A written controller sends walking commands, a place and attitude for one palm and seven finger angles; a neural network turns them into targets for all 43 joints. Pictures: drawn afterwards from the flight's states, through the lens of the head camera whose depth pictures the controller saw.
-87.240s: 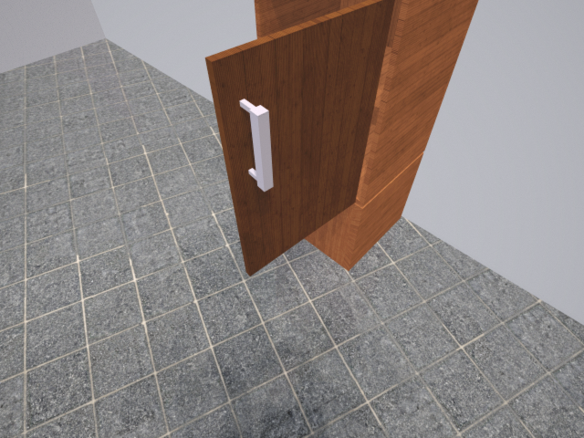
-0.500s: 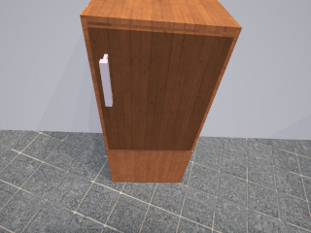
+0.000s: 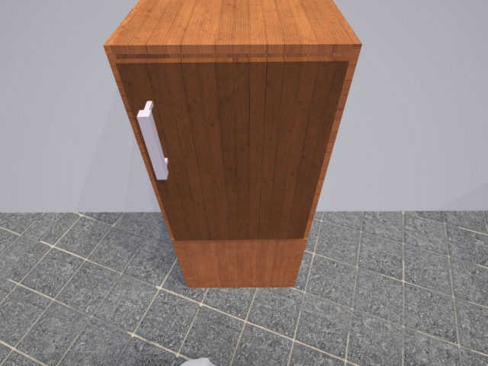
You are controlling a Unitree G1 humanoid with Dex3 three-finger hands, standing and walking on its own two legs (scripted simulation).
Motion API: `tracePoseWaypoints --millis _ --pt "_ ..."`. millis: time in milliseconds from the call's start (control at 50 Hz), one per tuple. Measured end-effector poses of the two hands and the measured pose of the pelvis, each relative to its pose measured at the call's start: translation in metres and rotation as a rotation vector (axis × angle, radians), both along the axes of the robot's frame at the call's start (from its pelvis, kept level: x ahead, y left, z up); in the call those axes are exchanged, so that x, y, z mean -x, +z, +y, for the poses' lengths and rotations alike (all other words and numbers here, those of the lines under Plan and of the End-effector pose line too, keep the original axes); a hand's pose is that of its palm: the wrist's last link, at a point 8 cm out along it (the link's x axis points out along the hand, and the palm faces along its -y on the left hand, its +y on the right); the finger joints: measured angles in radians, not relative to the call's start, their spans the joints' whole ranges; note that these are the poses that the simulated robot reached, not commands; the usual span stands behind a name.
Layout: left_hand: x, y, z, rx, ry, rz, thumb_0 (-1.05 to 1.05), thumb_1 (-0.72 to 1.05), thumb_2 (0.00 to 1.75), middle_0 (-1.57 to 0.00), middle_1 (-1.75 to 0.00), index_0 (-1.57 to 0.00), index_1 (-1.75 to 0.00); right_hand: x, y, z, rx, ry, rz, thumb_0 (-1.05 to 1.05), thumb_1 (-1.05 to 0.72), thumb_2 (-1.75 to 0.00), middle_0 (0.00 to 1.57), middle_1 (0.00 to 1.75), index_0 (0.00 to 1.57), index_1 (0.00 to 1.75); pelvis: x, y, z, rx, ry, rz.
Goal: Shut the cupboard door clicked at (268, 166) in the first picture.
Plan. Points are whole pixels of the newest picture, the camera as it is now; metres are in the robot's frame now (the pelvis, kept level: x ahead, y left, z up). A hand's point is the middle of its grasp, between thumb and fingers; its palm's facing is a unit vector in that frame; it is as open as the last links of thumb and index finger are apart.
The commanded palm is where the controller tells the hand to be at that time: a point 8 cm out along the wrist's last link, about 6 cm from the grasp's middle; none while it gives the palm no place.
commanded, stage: shuffle to correct the standing spot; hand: left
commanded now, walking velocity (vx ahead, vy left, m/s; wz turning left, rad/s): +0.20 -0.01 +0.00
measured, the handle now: (156, 141) +0.53 +0.21 +0.08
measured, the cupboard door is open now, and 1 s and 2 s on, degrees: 1 1 1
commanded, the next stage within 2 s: come to a stop and stand still in 0.32 s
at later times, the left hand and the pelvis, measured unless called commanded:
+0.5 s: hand out of the picture +0.12 +0.20 -0.18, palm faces +0.02 -0.98 -0.19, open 7.3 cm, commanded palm none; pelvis +0.09 +0.02 +0.00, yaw -1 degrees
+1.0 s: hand out of the picture +0.13 +0.22 -0.20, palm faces +0.07 -0.98 -0.20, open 7.3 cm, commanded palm none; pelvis +0.07 +0.03 -0.02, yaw +1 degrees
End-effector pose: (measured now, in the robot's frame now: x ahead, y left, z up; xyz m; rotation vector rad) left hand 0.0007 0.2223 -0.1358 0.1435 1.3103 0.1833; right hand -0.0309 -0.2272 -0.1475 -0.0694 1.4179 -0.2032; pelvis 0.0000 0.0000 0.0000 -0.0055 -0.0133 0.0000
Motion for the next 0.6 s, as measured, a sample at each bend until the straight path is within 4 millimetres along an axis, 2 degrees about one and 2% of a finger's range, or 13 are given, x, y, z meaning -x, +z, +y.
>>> tracePoseWaypoints --millis 80,140,220,260,340,480,540,600 --pt "0.026 -0.006 -0.007 0.038 0.031 0.104 0.0 0.92 0.89 -0.2 -0.3 -0.2 -0.3 -0.041 0.006 -0.009 0.034 0.03 -0.055 0.0 -0.91 -0.9 0.2 0.3 0.2 0.3 -0.015 -0.001 0.002 0.006 0.012 -0.007" --pt "0.037 -0.013 -0.01 0.075 0.056 0.165 0.0 0.92 0.89 -0.2 -0.3 -0.2 -0.3 -0.077 0.009 -0.005 0.055 0.068 -0.091 0.0 -0.91 -0.9 0.2 0.3 0.2 0.3 -0.028 -0.004 0.008 0.012 0.014 -0.008" --pt "0.04 -0.029 -0.005 0.12 0.084 0.23 0.0 0.91 0.89 -0.2 -0.3 -0.2 -0.3 -0.123 0.004 0.011 0.082 0.116 -0.157 0.0 -0.91 -0.9 0.2 0.3 0.2 0.3 -0.05 -0.017 0.023 0.024 0.011 -0.009" --pt "0.032 -0.034 0.0 0.128 0.074 0.254 0.0 0.91 0.89 -0.2 -0.3 -0.2 -0.3 -0.138 0.003 0.02 0.082 0.122 -0.183 0.0 -0.91 -0.9 0.2 0.3 0.2 0.3 -0.056 -0.02 0.027 0.003 -0.001 -0.013" --pt "-0.009 -0.03 0.011 0.112 0.033 0.212 0.01 0.91 0.89 -0.2 -0.3 -0.2 -0.3 -0.147 0.007 0.028 0.082 0.093 -0.191 -0.01 -0.93 -0.9 0.2 0.3 0.2 0.3 -0.068 -0.013 0.03 -0.011 -0.014 -0.005" --pt "-0.104 -0.013 0.025 0.031 -0.021 0.041 0.01 0.93 0.89 -0.2 -0.3 -0.2 -0.3 -0.137 0.004 0.025 0.042 0.063 -0.106 0.0 -0.93 -0.9 0.2 0.3 0.21 0.3 -0.091 -0.004 0.021 -0.025 -0.018 0.013" --pt "-0.136 -0.007 0.024 -0.011 -0.046 -0.01 0.02 0.94 0.89 -0.2 -0.3 -0.2 -0.3 -0.13 -0.004 0.021 0.012 0.042 -0.062 0.0 -0.92 -0.9 0.2 0.3 0.2 0.3 -0.1 -0.006 0.01 -0.032 -0.013 0.011" --pt "-0.16 -0.006 0.015 -0.045 -0.062 -0.06 0.01 0.93 0.89 -0.2 -0.3 -0.19 -0.3 -0.126 -0.017 0.015 -0.022 0.023 -0.015 0.0 -0.92 -0.9 0.2 0.3 0.2 0.3 -0.11 -0.013 -0.003 -0.042 -0.016 0.002"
